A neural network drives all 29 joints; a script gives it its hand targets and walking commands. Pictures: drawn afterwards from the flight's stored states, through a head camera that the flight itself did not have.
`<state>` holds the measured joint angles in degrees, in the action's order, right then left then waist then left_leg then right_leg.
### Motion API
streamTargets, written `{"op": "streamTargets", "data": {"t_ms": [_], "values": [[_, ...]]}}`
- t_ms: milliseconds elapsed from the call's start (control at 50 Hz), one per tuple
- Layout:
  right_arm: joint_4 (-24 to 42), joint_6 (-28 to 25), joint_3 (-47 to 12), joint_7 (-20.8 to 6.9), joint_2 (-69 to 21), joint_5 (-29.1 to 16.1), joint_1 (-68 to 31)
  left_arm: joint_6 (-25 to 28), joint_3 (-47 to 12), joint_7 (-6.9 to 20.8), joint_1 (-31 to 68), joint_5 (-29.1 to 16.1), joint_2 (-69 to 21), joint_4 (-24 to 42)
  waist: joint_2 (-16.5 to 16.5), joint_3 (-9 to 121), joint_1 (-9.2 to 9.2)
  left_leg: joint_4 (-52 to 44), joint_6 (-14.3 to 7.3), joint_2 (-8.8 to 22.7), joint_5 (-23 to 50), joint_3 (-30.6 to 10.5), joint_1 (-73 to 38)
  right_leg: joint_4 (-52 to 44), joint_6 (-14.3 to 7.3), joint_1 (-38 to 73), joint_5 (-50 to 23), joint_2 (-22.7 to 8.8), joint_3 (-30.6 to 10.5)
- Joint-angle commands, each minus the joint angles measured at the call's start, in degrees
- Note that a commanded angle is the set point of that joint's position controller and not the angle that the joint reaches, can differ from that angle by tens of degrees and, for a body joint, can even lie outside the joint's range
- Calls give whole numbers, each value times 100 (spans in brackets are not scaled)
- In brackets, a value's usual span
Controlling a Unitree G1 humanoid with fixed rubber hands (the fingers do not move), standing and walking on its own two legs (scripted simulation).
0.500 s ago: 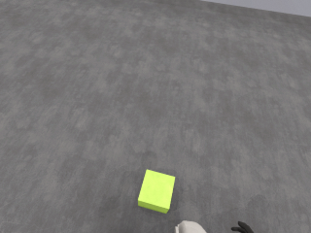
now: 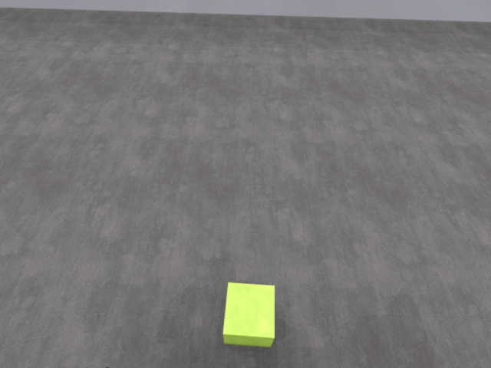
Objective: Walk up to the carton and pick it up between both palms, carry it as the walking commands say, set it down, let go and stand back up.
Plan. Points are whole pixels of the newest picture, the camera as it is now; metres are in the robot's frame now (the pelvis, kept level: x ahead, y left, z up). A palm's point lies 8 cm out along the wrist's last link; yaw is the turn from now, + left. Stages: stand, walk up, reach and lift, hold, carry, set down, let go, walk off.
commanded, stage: walk up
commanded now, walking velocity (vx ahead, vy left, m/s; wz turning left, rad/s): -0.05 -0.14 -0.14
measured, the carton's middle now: (249, 314) +0.39 -0.03 -0.69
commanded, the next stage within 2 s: stand in 0.78 s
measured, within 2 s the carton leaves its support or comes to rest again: neither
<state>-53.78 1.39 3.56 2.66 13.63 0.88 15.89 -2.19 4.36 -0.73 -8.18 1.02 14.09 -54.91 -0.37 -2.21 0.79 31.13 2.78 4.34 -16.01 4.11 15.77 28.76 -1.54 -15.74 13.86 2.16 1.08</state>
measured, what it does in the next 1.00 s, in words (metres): steps on the spot: right foot, then left foot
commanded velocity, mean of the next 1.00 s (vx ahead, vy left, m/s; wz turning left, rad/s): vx -0.01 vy -0.04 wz -0.06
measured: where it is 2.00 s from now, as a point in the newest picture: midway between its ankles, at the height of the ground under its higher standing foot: outside the picture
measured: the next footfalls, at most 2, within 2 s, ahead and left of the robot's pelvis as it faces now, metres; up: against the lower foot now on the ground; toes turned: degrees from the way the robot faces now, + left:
right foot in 0.40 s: +0.02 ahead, -0.19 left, +0.00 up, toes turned +4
left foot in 0.64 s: +0.03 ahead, +0.07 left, +0.00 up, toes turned -1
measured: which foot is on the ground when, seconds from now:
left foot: down 0.00-0.40, up 0.42-0.62, down 0.64-1.00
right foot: down 0.00-0.00, up 0.02-0.38, down 0.40-1.00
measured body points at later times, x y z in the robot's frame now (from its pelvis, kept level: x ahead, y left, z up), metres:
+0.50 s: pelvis -0.01 -0.06 +0.01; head +0.00 -0.08 +0.46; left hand +0.07 +0.18 -0.13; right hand -0.03 -0.31 -0.15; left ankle +0.00 +0.11 -0.72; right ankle -0.02 -0.18 -0.73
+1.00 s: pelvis +0.00 -0.07 +0.01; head +0.02 -0.07 +0.46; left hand +0.03 +0.16 -0.15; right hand +0.01 -0.30 -0.15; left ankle -0.01 +0.07 -0.73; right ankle -0.02 -0.18 -0.73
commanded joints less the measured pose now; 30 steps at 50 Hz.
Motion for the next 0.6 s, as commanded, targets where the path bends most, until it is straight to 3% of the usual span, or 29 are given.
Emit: {"op": "streamTargets", "data": {"t_ms": [0, 20, 40, 60, 80, 100, 120, 180, 240, 300, 320, 340, 360, 380, 400, 420, 440, 480, 540, 580], "values": [[155, -128, 320, 126, 1431, 146, 1000, -52, 129, 17, -242, 114, 307, 276, -1495, 237, 180, -1568, -420, 2366, 2487, -2316, -1543, 1577, 100, -1655, 1358, -14, -244], [121, -94, 303, 128, 1561, 61, 1153, -134, 173, 13, -127, 118, 398, 367, -1888, 303, 385, -1463, -1348, 2865, 3755, -2687, -738, 3000, 226, -1455, 2365, 172, -695], [207, -93, 288, 119, 1362, 19, 903, -189, 225, 55, 21, 82, 533, 333, -1144, 264, 180, -1428, -1416, 2642, 3668, -2317, -478, 3870, 243, -1512, 2110, 117, -1025], [339, -92, 255, 108, 1194, 7, 435, -193, 294, 115, -26, 60, 621, 261, -710, 309, -31, -1494, -1197, 2237, 2670, -1836, -400, 4118, 302, -1547, 1607, -17, -1057], [382, -75, 261, 98, 1083, 36, 88, -194, 309, 172, -206, 64, 630, 152, -651, 294, -130, -1612, -973, 1831, 1566, -1438, -396, 4196, 399, -1603, 1034, -109, -892], [338, -92, 219, 91, 933, 15, -12, -193, 278, 240, -331, 98, 530, 55, -856, 247, -141, -1844, -802, 1511, 272, -1154, -395, 3987, 494, -1586, 474, -232, -712], [319, -101, 157, 83, 779, 18, -66, -195, 243, 274, -368, 82, 455, 20, -1035, 94, -97, -1905, -672, 1302, -6, -940, -420, 3732, 610, -1599, 308, -189, -535], [92, -143, 127, 73, 868, 53, 419, -219, 142, 282, -218, -27, 366, 8, -1171, -115, 138, -1742, -739, 1348, 485, -739, -703, 2817, 742, -1499, 536, -202, -273], [-6, -134, 184, 12, 1120, 107, 548, -194, 28, 286, 23, -49, 202, 126, -1513, -148, 298, -1703, -894, 1400, 396, -613, -648, 1886, 700, -1063, 782, -282, 86], [-20, -87, 185, -85, 1122, 120, 303, -92, -49, 244, -90, -80, 109, 122, -1692, -82, 239, -1615, -921, 1316, 611, -477, -424, 835, 543, -253, 730, -227, 377], [-34, -78, 145, -132, 1033, 99, 209, -32, -62, 199, -285, -96, 77, 42, -1639, -8, 107, -1453, -888, 1239, 818, -439, -335, 330, 452, 167, 531, -195, 413], [-97, -62, 82, -168, 889, 27, 97, 60, -79, 143, -632, -88, 26, -86, -1384, 99, -169, -1150, -761, 1026, 877, -237, -21, -512, 367, 968, -168, -171, 448], [-200, -54, 11, -214, 706, -27, 294, 157, -57, 74, -895, -46, 181, -217, -629, 105, -233, -856, -530, 788, 610, -68, 332, -1257, 416, 1643, -673, -364, 197], [-240, -42, -104, -277, 354, 3, 613, 254, -8, 33, -1186, -12, 496, -300, 409, 97, -173, -416, -225, 512, 10, 36, 493, -1754, 437, 1761, -195, -1259, -780], [-94, 4, -176, -242, 48, -19, 714, 274, 92, 32, -853, 12, 1092, -142, 1497, -55, 0, -253, -23, 165, -1018, 66, 564, -2104, 54, 885, -354, -2203, -1900], [-144, 91, -73, -172, 406, -103, 477, 240, 63, 47, -653, 63, 896, -158, 1483, -127, -155, 98, -119, 207, -1290, -204, 7, -2072, -265, 263, 408, -2104, -1824], [-173, 101, -107, -197, 417, -134, 386, 242, -72, 29, -253, -3, 537, -111, 1366, -394, -1, 214, -201, 111, -1003, -263, 69, -2128, -280, 211, 700, -1762, -1476], [-306, 22, -114, -219, 316, -84, 407, 274, -171, -43, -48, -53, 362, -95, 1379, -314, 76, 323, -301, -42, -651, -261, 119, -1897, -228, 540, -110, -1374, -923], [-524, -76, -138, -177, 196, -46, 601, 347, -201, -90, -286, -63, 295, -193, 954, 88, 52, 163, -284, -48, -497, -285, -98, -1322, -382, 924, -1726, -1440, -634], [-573, -112, -174, -118, 106, -45, 627, 333, -183, -103, -311, -65, 285, -256, 824, 121, 77, -726, -254, -6, 379, -268, -560, -1136, -323, 757, -1631, -1377, -552]]}}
